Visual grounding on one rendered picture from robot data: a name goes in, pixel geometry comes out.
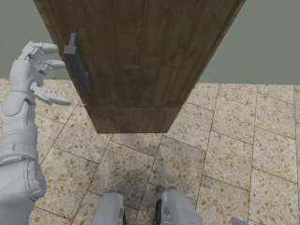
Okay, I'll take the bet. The handle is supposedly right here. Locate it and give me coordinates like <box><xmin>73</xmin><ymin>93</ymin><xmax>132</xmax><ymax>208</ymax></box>
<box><xmin>63</xmin><ymin>33</ymin><xmax>90</xmax><ymax>93</ymax></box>

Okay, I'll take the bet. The left robot hand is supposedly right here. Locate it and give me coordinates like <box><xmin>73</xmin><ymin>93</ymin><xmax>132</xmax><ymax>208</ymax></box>
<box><xmin>9</xmin><ymin>41</ymin><xmax>72</xmax><ymax>106</ymax></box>

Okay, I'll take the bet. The robot right shin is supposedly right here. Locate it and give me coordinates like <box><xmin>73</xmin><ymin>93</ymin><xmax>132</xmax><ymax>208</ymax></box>
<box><xmin>160</xmin><ymin>185</ymin><xmax>177</xmax><ymax>225</ymax></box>

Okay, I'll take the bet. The left robot upper arm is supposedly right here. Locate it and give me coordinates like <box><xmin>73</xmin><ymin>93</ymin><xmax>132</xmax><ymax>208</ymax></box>
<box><xmin>0</xmin><ymin>159</ymin><xmax>47</xmax><ymax>225</ymax></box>

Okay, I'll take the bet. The cupboard door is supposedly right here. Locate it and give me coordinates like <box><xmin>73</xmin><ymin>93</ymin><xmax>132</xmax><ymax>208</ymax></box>
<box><xmin>39</xmin><ymin>0</ymin><xmax>242</xmax><ymax>107</ymax></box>

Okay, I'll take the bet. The right robot thigh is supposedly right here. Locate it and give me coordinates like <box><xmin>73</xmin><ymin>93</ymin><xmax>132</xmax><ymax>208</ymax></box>
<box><xmin>161</xmin><ymin>189</ymin><xmax>203</xmax><ymax>225</ymax></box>

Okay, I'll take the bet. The left robot forearm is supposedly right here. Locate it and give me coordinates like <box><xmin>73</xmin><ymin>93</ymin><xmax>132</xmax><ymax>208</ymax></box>
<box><xmin>0</xmin><ymin>91</ymin><xmax>38</xmax><ymax>167</ymax></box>

